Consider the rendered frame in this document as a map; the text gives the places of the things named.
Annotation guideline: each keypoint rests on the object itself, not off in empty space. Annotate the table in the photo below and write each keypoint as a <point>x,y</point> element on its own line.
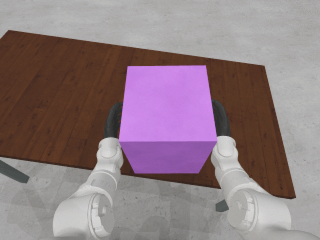
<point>56,93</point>

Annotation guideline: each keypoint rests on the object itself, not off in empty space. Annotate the robot left upper arm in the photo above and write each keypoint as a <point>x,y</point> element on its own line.
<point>87,217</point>

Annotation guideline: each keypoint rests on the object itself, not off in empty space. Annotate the robot right upper arm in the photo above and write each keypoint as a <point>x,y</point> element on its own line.
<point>259,216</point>

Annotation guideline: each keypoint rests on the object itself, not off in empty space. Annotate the left robot hand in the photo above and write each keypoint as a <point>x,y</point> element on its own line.
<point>112,125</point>

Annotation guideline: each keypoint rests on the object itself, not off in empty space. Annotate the right robot hand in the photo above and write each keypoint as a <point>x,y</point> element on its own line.
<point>221,120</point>

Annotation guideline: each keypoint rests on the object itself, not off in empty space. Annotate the carton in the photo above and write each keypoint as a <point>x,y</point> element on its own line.
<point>167,123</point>

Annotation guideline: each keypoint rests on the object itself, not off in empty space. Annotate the left robot forearm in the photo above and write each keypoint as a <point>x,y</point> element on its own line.
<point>105,176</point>

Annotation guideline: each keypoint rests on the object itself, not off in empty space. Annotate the right robot forearm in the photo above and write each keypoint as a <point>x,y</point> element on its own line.
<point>228,171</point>

